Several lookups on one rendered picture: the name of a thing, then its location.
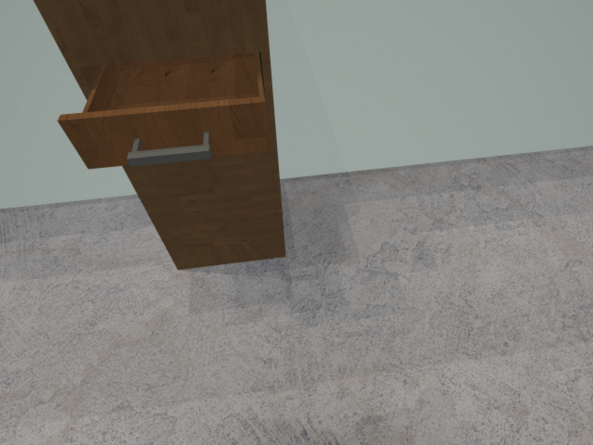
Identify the handle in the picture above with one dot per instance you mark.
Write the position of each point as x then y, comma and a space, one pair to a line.
168, 155

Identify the drawer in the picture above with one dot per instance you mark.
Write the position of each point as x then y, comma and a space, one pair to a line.
171, 103

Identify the cabinet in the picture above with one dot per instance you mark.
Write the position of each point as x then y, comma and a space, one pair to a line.
207, 212

